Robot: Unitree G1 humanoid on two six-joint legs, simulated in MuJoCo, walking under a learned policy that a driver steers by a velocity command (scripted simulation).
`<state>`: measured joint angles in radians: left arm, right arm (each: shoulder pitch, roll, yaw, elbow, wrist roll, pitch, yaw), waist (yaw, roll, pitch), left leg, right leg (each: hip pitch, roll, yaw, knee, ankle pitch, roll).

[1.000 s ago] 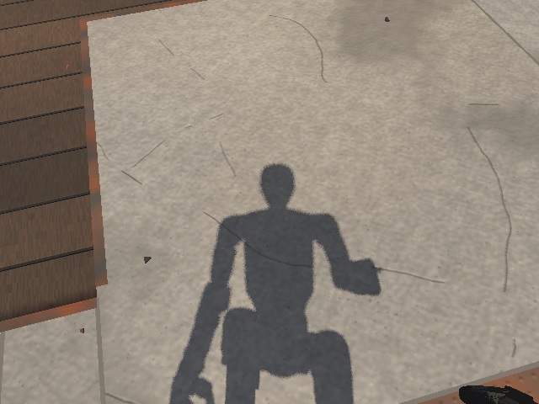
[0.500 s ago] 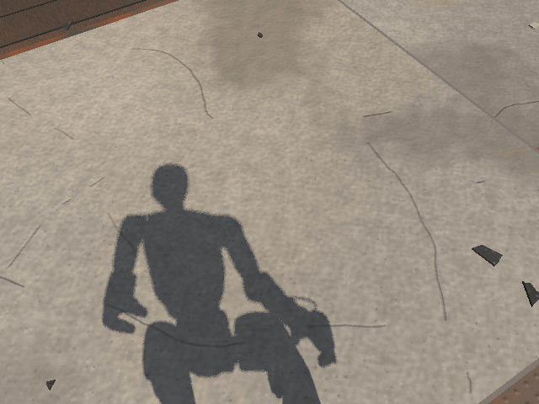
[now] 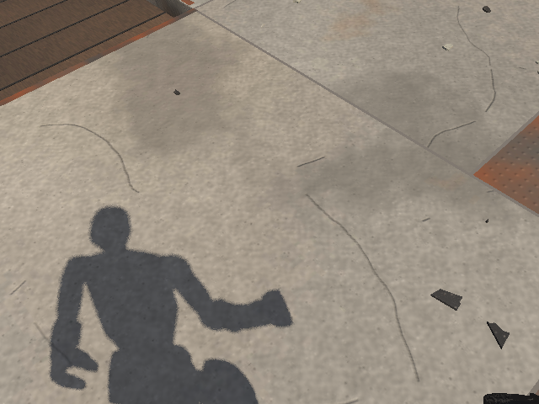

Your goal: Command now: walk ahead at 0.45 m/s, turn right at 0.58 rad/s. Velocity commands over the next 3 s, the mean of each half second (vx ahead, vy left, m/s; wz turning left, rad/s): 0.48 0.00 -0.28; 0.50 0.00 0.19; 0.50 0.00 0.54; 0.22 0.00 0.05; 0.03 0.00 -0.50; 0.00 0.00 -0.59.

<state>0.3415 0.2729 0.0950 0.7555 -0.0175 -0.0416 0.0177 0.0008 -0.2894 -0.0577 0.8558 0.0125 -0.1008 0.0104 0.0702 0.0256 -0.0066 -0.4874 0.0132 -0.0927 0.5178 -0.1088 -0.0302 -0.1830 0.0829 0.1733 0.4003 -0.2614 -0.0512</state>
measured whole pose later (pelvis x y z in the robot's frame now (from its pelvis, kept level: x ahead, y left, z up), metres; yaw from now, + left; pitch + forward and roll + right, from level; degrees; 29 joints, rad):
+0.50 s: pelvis +0.25 +0.00 -0.01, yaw -8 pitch +3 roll +1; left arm 0.03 0.25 0.04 0.60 -0.02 -0.07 -0.03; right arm 0.42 -0.28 -0.05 0.98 0.03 -0.07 0.01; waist -0.13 -0.03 0.02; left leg 0.06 0.01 0.02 0.26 -0.36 -0.01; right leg -0.56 -0.04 -0.01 0.54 -0.07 -0.04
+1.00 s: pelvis +0.52 -0.04 -0.01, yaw +1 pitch +2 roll -3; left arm 0.34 0.27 0.07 0.83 0.00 -0.08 0.01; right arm 0.08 -0.26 -0.04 0.79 0.02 -0.05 0.05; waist 0.06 0.04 0.02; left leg -0.64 0.07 -0.01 0.62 0.02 0.04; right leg 0.09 0.04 -0.20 0.21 -0.33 -0.01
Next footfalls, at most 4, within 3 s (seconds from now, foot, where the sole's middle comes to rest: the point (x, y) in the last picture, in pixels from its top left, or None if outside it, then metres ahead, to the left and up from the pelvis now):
0.06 left None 0.16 0.14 -0.78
0.54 right None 0.42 -0.15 -0.78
1.08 left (284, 310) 0.73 0.08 -0.78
1.54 right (336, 222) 1.04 -0.07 -0.78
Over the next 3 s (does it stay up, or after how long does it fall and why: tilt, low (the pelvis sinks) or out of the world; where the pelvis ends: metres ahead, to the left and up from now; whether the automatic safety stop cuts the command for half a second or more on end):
stays up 1.00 0.02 0.00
